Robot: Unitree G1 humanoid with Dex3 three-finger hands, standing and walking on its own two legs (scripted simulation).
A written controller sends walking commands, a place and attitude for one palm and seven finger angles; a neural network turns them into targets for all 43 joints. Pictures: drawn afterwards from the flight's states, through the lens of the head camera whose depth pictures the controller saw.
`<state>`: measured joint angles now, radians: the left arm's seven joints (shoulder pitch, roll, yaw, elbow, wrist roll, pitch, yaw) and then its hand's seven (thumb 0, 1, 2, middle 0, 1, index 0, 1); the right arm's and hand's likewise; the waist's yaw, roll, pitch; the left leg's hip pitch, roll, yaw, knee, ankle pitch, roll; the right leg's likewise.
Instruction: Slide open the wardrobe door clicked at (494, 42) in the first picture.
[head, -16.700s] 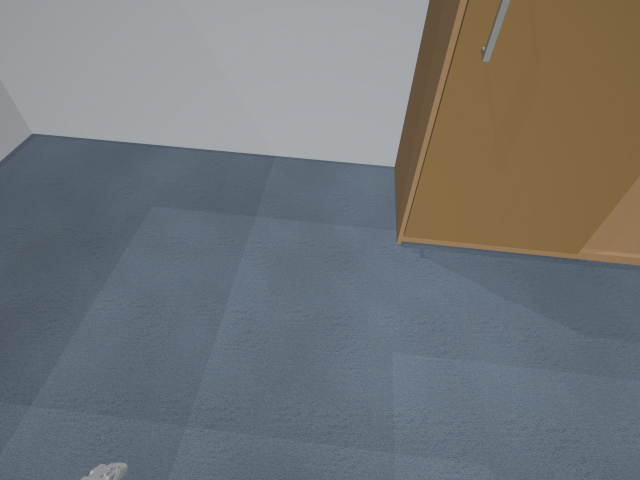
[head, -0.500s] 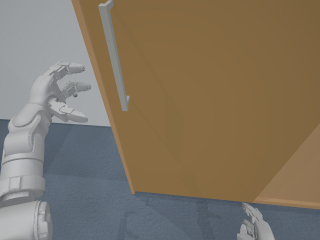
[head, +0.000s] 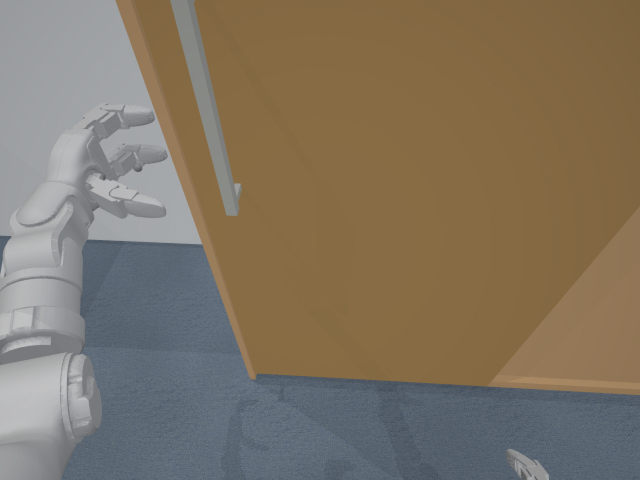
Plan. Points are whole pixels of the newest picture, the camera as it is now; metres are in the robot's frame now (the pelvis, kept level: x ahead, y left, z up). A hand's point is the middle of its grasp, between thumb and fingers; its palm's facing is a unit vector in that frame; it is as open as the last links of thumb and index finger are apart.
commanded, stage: move the hooked fingers beside the handle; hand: left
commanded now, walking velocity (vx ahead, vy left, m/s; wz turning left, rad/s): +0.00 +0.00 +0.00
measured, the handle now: (216, 118) +0.52 +0.15 +0.20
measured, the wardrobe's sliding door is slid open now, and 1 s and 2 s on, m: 0.00 0.00 0.00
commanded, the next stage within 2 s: feel for the door with the fingertips in 1.84 s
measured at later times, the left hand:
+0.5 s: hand (138, 166) +0.43 +0.23 +0.18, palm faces +0.00 -1.00 -0.02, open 14.0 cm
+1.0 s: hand (149, 148) +0.45 +0.21 +0.20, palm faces -0.03 -1.00 +0.01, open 14.0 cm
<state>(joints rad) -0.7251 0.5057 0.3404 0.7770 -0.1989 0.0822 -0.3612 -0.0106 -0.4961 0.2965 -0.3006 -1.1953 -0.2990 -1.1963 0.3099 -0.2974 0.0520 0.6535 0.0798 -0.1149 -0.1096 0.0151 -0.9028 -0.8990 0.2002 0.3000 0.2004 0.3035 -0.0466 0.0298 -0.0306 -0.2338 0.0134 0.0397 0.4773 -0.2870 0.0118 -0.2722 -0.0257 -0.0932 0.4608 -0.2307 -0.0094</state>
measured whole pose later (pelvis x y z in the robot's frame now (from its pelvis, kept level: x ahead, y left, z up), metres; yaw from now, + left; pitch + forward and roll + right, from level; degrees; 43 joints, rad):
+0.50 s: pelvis +0.00 +0.01 +0.00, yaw -2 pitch +3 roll +0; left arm -0.73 0.51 0.38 0.85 -0.17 0.01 -0.34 -0.01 -0.49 0.30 -0.30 -1.20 -0.30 -1.20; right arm 0.37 -0.29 0.04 0.65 0.07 -0.09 -0.09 0.01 -0.90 -0.90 0.20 0.30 0.20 0.30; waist -0.06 0.03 -0.04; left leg -0.25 0.01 0.07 0.47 -0.29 0.02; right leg -0.29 -0.02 -0.06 0.45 -0.22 0.00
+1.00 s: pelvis -0.01 +0.01 +0.00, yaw -1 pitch +4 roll -1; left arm -0.86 0.50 0.35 0.95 -0.18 -0.04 -0.33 -0.01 -0.50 0.30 -0.30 -1.20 -0.30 -1.20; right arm 0.33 -0.28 0.06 0.67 0.07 -0.11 -0.10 0.01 -0.90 -0.90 0.20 0.30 0.20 0.30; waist -0.07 0.02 -0.04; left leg -0.28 0.01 0.05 0.49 -0.28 0.02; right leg -0.31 -0.03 -0.08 0.46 -0.21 0.00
